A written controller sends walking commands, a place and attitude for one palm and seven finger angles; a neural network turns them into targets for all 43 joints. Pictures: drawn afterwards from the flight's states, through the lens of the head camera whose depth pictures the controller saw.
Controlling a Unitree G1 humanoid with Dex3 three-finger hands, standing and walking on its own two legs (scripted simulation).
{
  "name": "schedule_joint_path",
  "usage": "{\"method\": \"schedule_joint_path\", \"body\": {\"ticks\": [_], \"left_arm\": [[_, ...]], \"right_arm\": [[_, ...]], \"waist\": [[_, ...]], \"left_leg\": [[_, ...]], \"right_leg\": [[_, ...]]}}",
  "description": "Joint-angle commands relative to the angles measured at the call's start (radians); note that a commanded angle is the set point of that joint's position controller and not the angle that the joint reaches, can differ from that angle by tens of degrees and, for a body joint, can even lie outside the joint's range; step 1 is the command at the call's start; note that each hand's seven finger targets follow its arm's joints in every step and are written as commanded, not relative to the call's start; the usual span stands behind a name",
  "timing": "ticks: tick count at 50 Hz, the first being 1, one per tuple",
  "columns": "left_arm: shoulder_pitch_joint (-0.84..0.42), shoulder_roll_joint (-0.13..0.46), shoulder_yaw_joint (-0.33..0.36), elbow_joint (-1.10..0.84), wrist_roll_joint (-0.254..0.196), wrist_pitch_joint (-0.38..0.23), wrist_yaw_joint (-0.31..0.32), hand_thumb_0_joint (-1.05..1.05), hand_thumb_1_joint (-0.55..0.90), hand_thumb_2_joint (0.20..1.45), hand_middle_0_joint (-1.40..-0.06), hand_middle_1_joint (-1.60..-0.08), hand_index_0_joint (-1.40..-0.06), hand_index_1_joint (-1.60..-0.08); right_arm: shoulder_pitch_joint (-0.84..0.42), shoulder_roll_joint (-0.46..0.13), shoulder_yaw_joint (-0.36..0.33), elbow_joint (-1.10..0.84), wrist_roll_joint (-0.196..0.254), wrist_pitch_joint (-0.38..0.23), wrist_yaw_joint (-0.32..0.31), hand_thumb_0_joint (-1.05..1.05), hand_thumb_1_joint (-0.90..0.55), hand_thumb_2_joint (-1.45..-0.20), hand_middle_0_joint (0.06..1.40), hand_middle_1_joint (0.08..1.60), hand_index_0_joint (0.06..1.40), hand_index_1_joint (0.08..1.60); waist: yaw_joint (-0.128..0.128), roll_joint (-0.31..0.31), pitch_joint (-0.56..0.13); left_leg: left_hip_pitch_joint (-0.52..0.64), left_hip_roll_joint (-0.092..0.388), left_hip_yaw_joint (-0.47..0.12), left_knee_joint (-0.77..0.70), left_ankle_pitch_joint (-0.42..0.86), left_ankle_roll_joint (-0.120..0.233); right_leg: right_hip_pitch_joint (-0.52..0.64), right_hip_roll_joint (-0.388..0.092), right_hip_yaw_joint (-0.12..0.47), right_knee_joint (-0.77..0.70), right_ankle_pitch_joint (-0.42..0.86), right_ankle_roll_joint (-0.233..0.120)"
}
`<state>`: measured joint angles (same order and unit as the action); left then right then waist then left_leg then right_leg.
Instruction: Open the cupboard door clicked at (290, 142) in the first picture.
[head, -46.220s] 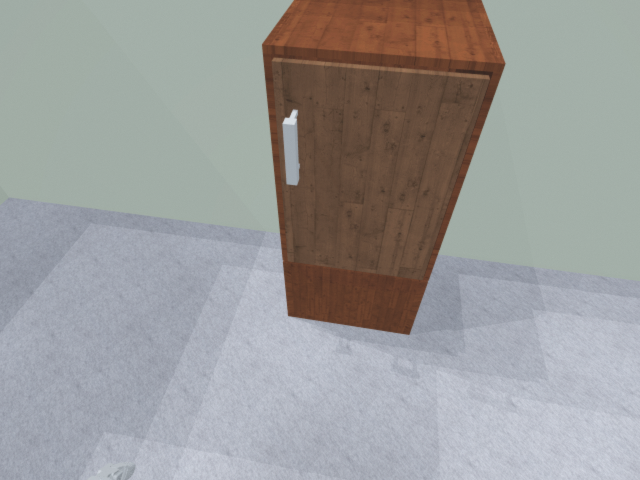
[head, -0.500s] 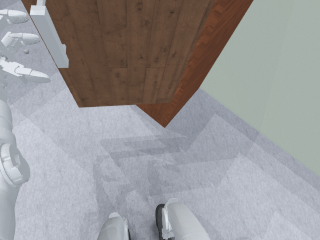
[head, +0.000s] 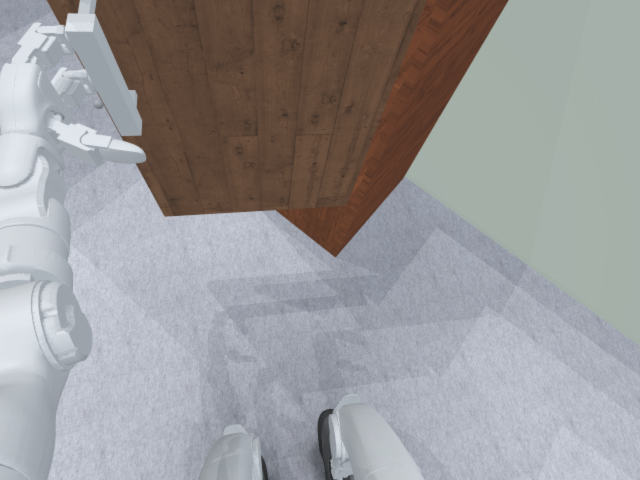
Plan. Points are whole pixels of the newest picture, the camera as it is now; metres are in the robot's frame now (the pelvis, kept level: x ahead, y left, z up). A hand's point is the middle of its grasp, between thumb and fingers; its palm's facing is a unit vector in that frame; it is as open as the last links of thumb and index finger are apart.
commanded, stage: slide the fingers in behind the handle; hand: left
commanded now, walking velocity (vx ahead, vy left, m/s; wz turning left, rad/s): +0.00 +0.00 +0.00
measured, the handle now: (111, 69) +0.59 +0.18 +0.08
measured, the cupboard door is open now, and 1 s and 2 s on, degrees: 46 46 52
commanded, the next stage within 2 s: close the thumb around the handle in 0.72 s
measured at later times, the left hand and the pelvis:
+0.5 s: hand (127, 104) +0.54 +0.16 +0.07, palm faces +0.01 -1.00 -0.02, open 13.9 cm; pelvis +0.00 -0.01 +0.00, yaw +0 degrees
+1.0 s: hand (122, 101) +0.54 +0.17 +0.07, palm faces +0.00 -1.00 -0.01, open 12.9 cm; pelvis +0.00 -0.01 +0.00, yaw +0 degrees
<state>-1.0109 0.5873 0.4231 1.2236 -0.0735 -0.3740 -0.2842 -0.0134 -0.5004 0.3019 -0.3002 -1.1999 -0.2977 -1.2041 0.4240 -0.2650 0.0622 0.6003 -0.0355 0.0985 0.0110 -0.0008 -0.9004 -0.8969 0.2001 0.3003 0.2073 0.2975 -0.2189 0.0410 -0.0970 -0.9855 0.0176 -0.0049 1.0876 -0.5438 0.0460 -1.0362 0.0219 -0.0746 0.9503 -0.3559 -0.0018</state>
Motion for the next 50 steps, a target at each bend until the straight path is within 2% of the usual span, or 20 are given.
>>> {"method": "schedule_joint_path", "body": {"ticks": [1,2,3,6,10,14,17,21,25,26,28,30,31,34,37,38,41,44,46,50], "left_arm": [[-0.435,0.253,0.029,-0.229,-0.007,-0.087,0.026,0.000,-0.500,0.300,-0.300,-1.200,-0.300,-1.200],[-0.438,0.221,0.005,-0.232,-0.006,-0.088,0.028,0.000,-0.500,0.300,-0.300,-1.200,-0.300,-1.200],[-0.421,0.223,0.010,-0.217,-0.002,-0.085,0.033,0.000,-0.500,0.300,-0.300,-1.200,-0.300,-1.200],[-0.456,0.226,0.003,-0.206,0.004,-0.083,0.041,0.000,-0.500,0.300,-0.300,-1.200,-0.300,-1.200],[-0.430,0.228,0.022,-0.222,-0.002,-0.093,0.051,0.000,-0.500,0.300,-0.300,-1.200,-0.300,-1.200],[-0.469,0.168,-0.026,-0.213,0.001,-0.096,0.063,0.000,-0.500,0.300,-0.300,-1.200,-0.300,-1.200],[-0.439,0.224,0.020,-0.212,0.008,-0.097,0.073,0.000,-0.500,0.300,-0.300,-1.200,-0.300,-1.200],[-0.468,0.213,0.000,-0.197,0.021,-0.100,0.082,0.000,-0.500,0.300,-0.300,-1.200,-0.300,-1.200],[-0.459,0.205,0.000,-0.199,0.016,-0.106,0.079,0.000,-0.500,0.300,-0.300,-1.200,-0.300,-1.200],[-0.466,0.198,-0.011,-0.181,0.015,-0.100,0.076,0.000,-0.500,0.300,-0.300,-1.200,-0.300,-1.200],[-0.461,0.229,0.010,-0.167,0.015,-0.090,0.073,0.000,-0.500,0.300,-0.300,-1.200,-0.300,-1.200],[-0.489,0.226,-0.001,-0.186,0.014,-0.093,0.067,0.000,-0.500,0.300,-0.300,-1.200,-0.300,-1.200],[-0.472,0.223,0.002,-0.151,0.016,-0.085,0.065,0.000,-0.500,0.300,-0.300,-1.200,-0.300,-1.200],[-0.469,0.233,0.013,-0.183,0.008,-0.091,0.058,0.000,-0.500,0.300,-0.300,-1.200,-0.300,-1.200],[-0.455,0.245,0.020,-0.178,0.005,-0.086,0.054,0.000,-0.500,0.300,-0.300,-1.200,-0.300,-1.200],[-0.464,0.218,-0.003,-0.175,0.004,-0.083,0.052,0.000,-0.500,0.300,-0.300,-1.200,-0.300,-1.200],[-0.470,0.221,0.003,-0.198,0.007,-0.095,0.057,0.000,-0.500,0.300,-0.300,-1.200,-0.300,-1.200],[-0.489,0.190,-0.019,-0.188,0.002,-0.092,0.060,0.000,-0.332,0.372,-0.312,-1.218,-0.312,-1.218],[-0.480,0.220,-0.002,-0.144,0.011,-0.080,0.065,0.000,-0.220,0.420,-0.320,-1.230,-0.320,-1.230],[-0.476,0.246,0.021,-0.195,0.016,-0.091,0.069,0.000,0.004,0.516,-0.336,-1.254,-0.336,-1.254]], "right_arm": [[0.211,-0.198,-0.072,-0.034,0.001,-0.012,-0.014,0.000,-0.900,-0.900,0.200,0.300,0.200,0.300],[0.207,-0.194,-0.072,-0.033,0.000,-0.014,-0.011,0.000,-0.900,-0.900,0.200,0.300,0.200,0.300],[0.209,-0.195,-0.073,-0.032,0.001,-0.013,-0.010,0.000,-0.900,-0.900,0.200,0.300,0.200,0.300],[0.208,-0.195,-0.071,-0.026,0.002,-0.014,-0.014,0.000,-0.900,-0.900,0.200,0.300,0.200,0.300],[0.211,-0.193,-0.075,-0.032,0.000,-0.021,-0.013,0.000,-0.900,-0.900,0.200,0.300,0.200,0.300],[0.208,-0.188,-0.072,-0.030,-0.001,-0.026,-0.011,0.000,-0.900,-0.900,0.200,0.300,0.200,0.300],[0.209,-0.194,-0.076,-0.032,-0.001,-0.027,-0.012,0.000,-0.900,-0.900,0.200,0.300,0.200,0.300],[0.206,-0.192,-0.073,-0.026,-0.001,-0.029,-0.012,0.000,-0.900,-0.900,0.200,0.300,0.200,0.300],[0.207,-0.191,-0.075,-0.027,-0.001,-0.033,-0.012,0.000,-0.900,-0.900,0.200,0.300,0.200,0.300],[0.204,-0.192,-0.073,-0.024,0.002,-0.032,-0.014,0.000,-0.900,-0.900,0.200,0.300,0.200,0.300],[0.207,-0.193,-0.071,-0.027,0.003,-0.033,-0.017,0.000,-0.900,-0.900,0.200,0.300,0.200,0.300],[0.205,-0.192,-0.069,-0.027,0.003,-0.035,-0.019,0.000,-0.900,-0.900,0.200,0.300,0.200,0.300],[0.207,-0.190,-0.069,-0.025,0.004,-0.035,-0.019,0.000,-0.900,-0.900,0.200,0.300,0.200,0.300],[0.209,-0.192,-0.070,-0.034,0.003,-0.037,-0.019,0.000,-0.900,-0.900,0.200,0.300,0.200,0.300],[0.206,-0.195,-0.068,-0.030,0.003,-0.037,-0.020,0.000,-0.900,-0.900,0.200,0.300,0.200,0.300],[0.202,-0.192,-0.068,-0.032,0.005,-0.037,-0.019,0.000,-0.900,-0.900,0.200,0.300,0.200,0.300],[0.205,-0.194,-0.071,-0.027,0.003,-0.038,-0.018,0.000,-0.900,-0.900,0.200,0.300,0.200,0.300],[0.207,-0.193,-0.069,-0.025,0.000,-0.039,-0.019,0.000,-0.900,-0.900,0.200,0.300,0.200,0.300],[0.207,-0.198,-0.068,-0.021,0.002,-0.039,-0.020,0.000,-0.900,-0.900,0.200,0.300,0.200,0.300],[0.216,-0.196,-0.071,-0.026,-0.002,-0.039,-0.018,0.000,-0.900,-0.900,0.200,0.300,0.200,0.300]], "waist": [[0.000,0.160,-0.549],[-0.007,0.168,-0.534],[-0.004,0.134,-0.518],[-0.016,0.139,-0.491],[0.002,0.150,-0.540],[-0.023,0.132,-0.489],[0.000,0.129,-0.543],[-0.016,0.120,-0.506],[-0.011,0.138,-0.548],[-0.022,0.109,-0.518],[-0.018,0.089,-0.510],[-0.022,0.127,-0.532],[-0.022,0.111,-0.506],[-0.013,0.135,-0.533],[-0.014,0.114,-0.529],[-0.022,0.114,-0.519],[-0.013,0.144,-0.535],[-0.031,0.132,-0.507],[-0.032,0.103,-0.479],[-0.008,0.151,-0.576]], "left_leg": [[0.362,0.015,-0.084,-0.122,0.604,-0.055],[0.355,0.014,-0.077,-0.124,0.589,-0.050],[0.329,0.013,-0.075,-0.127,0.554,-0.044],[0.300,0.009,-0.069,-0.132,0.516,-0.037],[0.324,0.006,-0.065,-0.130,0.546,-0.039],[0.294,0.004,-0.063,-0.133,0.498,-0.030],[0.286,0.000,-0.056,-0.130,0.494,-0.030],[0.271,0.002,-0.058,-0.128,0.479,-0.028],[0.289,-0.002,-0.055,-0.126,0.493,-0.029],[0.263,-0.002,-0.052,-0.122,0.472,-0.024],[0.223,-0.005,-0.046,-0.128,0.437,-0.018],[0.237,-0.006,-0.046,-0.124,0.452,-0.019],[0.220,-0.006,-0.043,-0.123,0.445,-0.018],[0.249,-0.006,-0.046,-0.123,0.470,-0.020],[0.243,-0.002,-0.047,-0.123,0.464,-0.021],[0.234,-0.004,-0.045,-0.123,0.444,-0.019],[0.281,0.001,-0.055,-0.125,0.483,-0.027],[0.273,0.000,-0.057,-0.123,0.478,-0.024],[0.234,-0.001,-0.054,-0.126,0.428,-0.021],[0.289,-0.001,-0.059,-0.120,0.507,-0.029]], "right_leg": [[0.306,0.030,0.025,-0.043,0.314,-0.024],[0.307,0.030,0.027,-0.048,0.317,-0.022],[0.317,0.030,0.028,-0.051,0.306,-0.021],[0.321,0.027,0.034,-0.054,0.301,-0.021],[0.346,0.026,0.037,-0.050,0.328,-0.024],[0.329,0.025,0.038,-0.056,0.305,-0.022],[0.371,0.023,0.047,-0.053,0.321,-0.021],[0.345,0.021,0.046,-0.050,0.308,-0.019],[0.362,0.021,0.049,-0.049,0.325,-0.020],[0.359,0.020,0.053,-0.054,0.319,-0.018],[0.393,0.021,0.059,-0.058,0.314,-0.017],[0.385,0.018,0.061,-0.053,0.325,-0.018],[0.384,0.019,0.060,-0.056,0.324,-0.019],[0.387,0.020,0.058,-0.053,0.335,-0.023],[0.384,0.020,0.056,-0.053,0.329,-0.019],[0.377,0.020,0.059,-0.057,0.316,-0.016],[0.353,0.020,0.049,-0.050,0.319,-0.020],[0.332,0.021,0.047,-0.054,0.310,-0.020],[0.335,0.021,0.049,-0.059,0.278,-0.017],[0.363,0.020,0.049,-0.042,0.330,-0.022]]}}
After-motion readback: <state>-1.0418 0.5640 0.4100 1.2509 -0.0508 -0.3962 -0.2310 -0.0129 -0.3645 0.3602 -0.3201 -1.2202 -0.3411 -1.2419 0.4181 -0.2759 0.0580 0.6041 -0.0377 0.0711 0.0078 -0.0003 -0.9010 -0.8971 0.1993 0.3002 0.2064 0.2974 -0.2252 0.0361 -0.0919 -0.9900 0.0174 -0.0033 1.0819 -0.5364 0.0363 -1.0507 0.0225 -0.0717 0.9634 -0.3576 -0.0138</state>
